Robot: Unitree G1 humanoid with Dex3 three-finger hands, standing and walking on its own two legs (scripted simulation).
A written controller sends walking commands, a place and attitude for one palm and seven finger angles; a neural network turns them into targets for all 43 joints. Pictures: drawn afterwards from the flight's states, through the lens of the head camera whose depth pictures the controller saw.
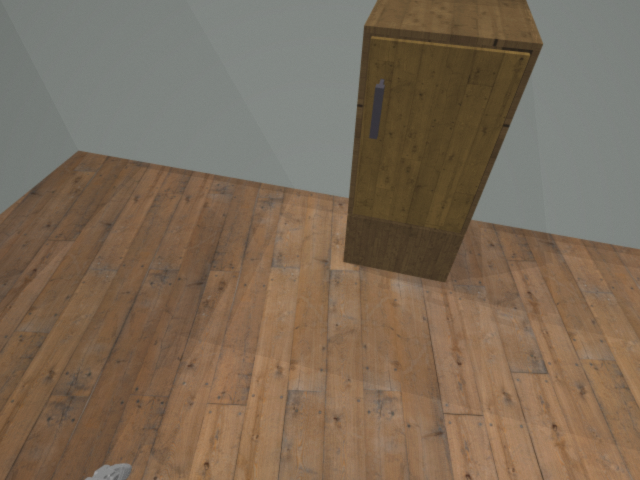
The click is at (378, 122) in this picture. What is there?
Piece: cupboard door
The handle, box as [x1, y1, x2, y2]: [369, 79, 384, 138]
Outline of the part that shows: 384,79 381,79 375,87 369,137 376,138 377,136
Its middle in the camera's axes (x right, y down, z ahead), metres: +0.15 -0.35 +1.06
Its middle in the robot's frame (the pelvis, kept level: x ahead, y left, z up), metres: +1.03 -0.10 -0.04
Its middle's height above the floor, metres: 0.73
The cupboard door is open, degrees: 0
